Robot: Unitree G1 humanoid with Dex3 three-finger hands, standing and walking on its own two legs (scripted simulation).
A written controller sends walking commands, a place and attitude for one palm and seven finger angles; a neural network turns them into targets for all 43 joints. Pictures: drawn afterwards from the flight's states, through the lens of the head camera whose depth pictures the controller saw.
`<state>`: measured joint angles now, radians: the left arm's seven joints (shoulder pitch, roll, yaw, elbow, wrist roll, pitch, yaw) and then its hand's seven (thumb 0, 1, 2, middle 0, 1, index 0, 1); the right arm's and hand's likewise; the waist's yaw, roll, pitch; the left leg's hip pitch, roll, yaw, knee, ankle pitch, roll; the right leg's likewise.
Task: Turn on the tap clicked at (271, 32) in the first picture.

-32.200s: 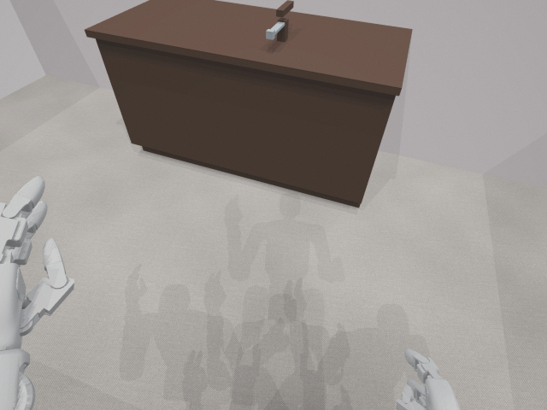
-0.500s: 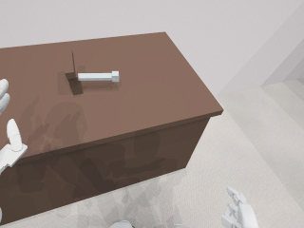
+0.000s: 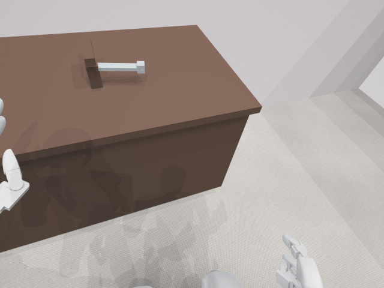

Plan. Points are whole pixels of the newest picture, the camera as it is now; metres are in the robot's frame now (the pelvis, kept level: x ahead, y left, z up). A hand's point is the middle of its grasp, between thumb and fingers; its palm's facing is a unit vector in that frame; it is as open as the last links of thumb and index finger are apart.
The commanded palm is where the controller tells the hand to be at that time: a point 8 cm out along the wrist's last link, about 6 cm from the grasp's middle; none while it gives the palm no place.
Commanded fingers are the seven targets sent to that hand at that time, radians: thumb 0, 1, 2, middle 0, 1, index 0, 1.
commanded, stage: stop stepping back and stand still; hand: left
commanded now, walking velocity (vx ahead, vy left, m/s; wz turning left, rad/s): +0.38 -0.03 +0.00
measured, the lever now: (140, 67) +0.74 +0.18 +0.03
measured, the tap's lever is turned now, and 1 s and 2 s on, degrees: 77 77 77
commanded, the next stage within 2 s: stand and check the lever's angle in 0.76 s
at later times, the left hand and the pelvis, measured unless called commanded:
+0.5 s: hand out of the picture +0.14 +0.23 +0.19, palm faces +0.41 -0.83 -0.37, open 7.4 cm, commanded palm +0.08 +0.27 +0.19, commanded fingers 0.00 0.90 0.90 -0.20 -0.30 -0.20 -0.30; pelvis -0.08 -0.01 +0.01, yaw +0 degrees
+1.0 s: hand (7, 256) +0.13 +0.22 +0.18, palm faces +0.43 -0.82 -0.37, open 7.4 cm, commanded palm +0.08 +0.26 +0.19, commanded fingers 0.00 0.90 0.90 -0.20 -0.30 -0.20 -0.30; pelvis -0.07 -0.02 +0.01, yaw +2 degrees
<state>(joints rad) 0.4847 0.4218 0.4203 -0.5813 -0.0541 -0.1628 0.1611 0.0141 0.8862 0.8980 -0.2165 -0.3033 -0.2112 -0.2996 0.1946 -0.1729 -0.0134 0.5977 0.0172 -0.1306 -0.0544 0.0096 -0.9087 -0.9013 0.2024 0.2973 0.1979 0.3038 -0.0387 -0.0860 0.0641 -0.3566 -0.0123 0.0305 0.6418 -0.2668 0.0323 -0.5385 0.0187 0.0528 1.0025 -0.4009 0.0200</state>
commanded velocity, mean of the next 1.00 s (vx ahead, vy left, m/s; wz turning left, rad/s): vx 0.10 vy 0.02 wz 0.00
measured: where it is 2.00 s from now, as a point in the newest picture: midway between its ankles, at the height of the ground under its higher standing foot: outside the picture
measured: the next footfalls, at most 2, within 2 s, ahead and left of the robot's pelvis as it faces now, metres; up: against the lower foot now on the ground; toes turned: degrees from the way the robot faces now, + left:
right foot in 0.12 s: +0.02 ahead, -0.13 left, +0.00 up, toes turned +1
left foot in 0.34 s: -0.01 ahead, +0.10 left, +0.00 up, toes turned +1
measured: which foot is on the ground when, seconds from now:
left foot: down 0.00-0.12, up 0.14-0.32, down 0.34-1.00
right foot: up 0.00-0.10, down 0.12-1.00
